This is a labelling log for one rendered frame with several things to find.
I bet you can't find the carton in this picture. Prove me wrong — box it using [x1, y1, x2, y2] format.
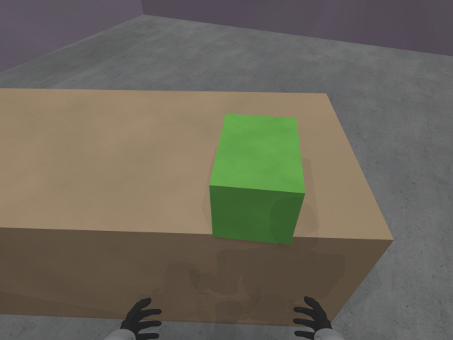
[210, 114, 305, 244]

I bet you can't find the pedestal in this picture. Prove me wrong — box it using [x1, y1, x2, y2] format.
[0, 88, 394, 327]

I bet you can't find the robot right hand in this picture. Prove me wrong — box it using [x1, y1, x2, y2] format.
[293, 296, 332, 340]

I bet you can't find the robot left hand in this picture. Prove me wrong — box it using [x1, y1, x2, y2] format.
[120, 297, 162, 340]

